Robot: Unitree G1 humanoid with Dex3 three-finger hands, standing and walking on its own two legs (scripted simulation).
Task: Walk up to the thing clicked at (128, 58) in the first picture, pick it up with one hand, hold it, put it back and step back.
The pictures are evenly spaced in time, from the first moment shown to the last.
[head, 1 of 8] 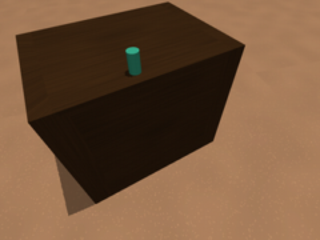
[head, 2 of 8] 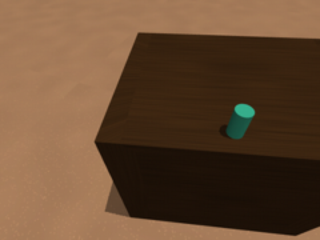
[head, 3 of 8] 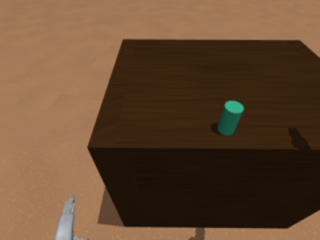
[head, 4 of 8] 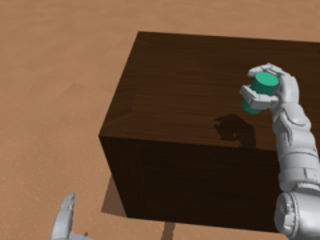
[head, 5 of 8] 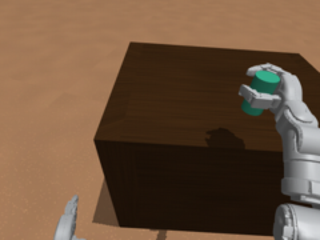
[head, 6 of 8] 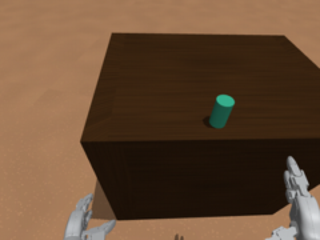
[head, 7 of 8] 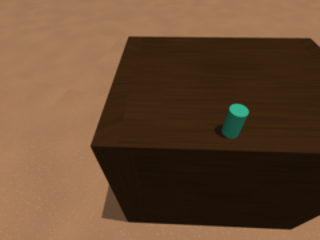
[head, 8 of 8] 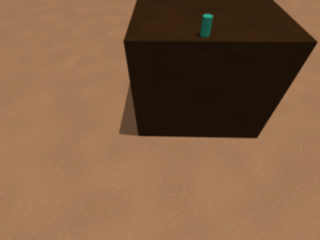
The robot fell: no
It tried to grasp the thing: yes
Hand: right
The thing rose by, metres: 0.24
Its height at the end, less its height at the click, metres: +0.00
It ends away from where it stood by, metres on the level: 0.01
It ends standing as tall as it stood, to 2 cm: yes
